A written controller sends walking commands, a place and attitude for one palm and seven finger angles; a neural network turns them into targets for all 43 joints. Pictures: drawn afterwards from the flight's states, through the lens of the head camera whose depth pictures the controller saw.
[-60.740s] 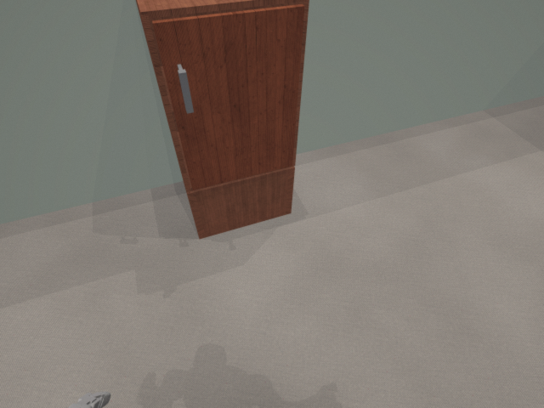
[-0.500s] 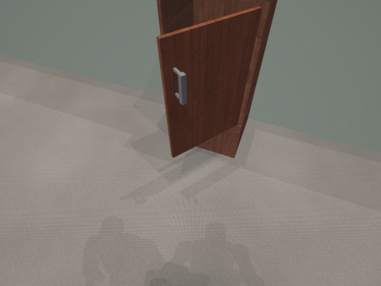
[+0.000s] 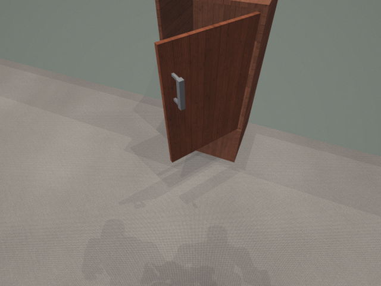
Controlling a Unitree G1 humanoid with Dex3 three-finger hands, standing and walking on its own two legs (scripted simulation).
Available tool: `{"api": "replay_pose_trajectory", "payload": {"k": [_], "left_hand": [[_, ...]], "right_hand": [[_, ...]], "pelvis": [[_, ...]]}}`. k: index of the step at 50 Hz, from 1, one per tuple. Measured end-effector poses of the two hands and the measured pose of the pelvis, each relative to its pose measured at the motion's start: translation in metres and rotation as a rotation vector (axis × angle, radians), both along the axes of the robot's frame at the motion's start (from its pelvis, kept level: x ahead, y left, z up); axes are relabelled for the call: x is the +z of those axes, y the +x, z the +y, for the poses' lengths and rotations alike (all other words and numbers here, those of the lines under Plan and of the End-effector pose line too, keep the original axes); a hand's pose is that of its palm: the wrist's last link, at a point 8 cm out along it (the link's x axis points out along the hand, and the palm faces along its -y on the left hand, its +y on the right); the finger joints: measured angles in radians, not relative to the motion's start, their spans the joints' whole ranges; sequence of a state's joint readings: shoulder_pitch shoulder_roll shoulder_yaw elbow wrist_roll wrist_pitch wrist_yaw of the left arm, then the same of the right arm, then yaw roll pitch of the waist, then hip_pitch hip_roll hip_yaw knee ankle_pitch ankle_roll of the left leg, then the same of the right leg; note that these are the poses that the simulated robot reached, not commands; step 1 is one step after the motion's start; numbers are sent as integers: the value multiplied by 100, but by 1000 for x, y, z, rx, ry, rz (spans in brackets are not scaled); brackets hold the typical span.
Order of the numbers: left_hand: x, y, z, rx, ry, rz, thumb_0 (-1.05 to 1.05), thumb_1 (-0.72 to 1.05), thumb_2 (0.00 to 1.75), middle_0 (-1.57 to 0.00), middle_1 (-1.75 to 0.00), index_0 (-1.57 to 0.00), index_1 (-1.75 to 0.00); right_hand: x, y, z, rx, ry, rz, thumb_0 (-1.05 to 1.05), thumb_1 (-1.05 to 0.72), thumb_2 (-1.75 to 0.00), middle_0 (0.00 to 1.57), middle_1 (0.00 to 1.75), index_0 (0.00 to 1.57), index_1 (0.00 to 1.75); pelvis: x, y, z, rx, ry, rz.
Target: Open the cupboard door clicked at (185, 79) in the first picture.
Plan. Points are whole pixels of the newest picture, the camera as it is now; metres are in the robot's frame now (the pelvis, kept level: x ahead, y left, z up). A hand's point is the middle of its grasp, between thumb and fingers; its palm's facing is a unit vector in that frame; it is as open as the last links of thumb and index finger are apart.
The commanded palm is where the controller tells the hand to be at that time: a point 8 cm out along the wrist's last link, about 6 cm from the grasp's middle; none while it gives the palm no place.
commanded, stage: walk to a spot facing it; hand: left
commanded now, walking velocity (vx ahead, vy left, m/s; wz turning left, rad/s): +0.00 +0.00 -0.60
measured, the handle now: (178, 91) +0.72 +0.09 -0.02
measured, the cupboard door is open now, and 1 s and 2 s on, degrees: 55 55 55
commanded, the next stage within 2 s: none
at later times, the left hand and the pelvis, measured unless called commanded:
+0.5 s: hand out of the picture +0.09 +0.18 -0.18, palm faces -0.16 -0.96 -0.24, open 7.3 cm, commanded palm none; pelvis -0.01 +0.00 -0.02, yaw -12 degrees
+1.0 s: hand out of the picture +0.14 +0.17 -0.19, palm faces -0.39 -0.90 -0.21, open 7.3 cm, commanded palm none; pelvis -0.02 +0.01 -0.01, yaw -28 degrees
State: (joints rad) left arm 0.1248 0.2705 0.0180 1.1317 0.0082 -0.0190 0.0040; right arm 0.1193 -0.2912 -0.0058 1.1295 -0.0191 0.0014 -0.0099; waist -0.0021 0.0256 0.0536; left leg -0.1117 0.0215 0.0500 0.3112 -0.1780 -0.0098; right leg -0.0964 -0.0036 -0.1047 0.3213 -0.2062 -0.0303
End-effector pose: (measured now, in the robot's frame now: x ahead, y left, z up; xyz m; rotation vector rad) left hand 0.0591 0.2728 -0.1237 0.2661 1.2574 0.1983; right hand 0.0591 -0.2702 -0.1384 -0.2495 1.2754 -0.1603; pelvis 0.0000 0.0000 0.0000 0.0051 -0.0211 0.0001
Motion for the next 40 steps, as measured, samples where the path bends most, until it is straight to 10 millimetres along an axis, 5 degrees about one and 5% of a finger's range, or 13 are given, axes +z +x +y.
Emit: {"api": "replay_pose_trajectory", "payload": {"k": [11,21,28,32,40], "left_hand": [[-11,4,-10,-30,-17,52,1,91,90,-20,-30,-20,-30],[-28,15,-28,-116,-72,90,1,91,90,-20,-30,-21,-30],[-23,45,-51,-194,-43,-5,1,91,90,-20,-30,-21,-30],[-20,44,-59,-224,-21,9,1,91,90,-20,-30,-21,-30],[-18,48,-63,-311,-35,66,1,91,90,-20,-30,-21,-30]], "right_hand": [[-6,-12,6,-77,2,-1,0,-91,-89,20,29,20,30],[-17,-73,25,-208,21,48,0,-90,-89,20,29,20,30],[-39,-114,13,-280,67,108,0,-90,-89,20,29,20,30],[-37,-111,-3,-333,60,81,1,-91,-89,20,29,20,30],[-4,-74,-16,-390,5,-104,0,-91,-89,20,29,20,30]], "pelvis": [[-6,2,0,-72,-5,10],[-16,-10,5,-173,14,7],[-27,-16,-15,-233,24,14],[-25,-22,-20,-273,10,14],[-11,-22,-13,-384,31,44]]}}
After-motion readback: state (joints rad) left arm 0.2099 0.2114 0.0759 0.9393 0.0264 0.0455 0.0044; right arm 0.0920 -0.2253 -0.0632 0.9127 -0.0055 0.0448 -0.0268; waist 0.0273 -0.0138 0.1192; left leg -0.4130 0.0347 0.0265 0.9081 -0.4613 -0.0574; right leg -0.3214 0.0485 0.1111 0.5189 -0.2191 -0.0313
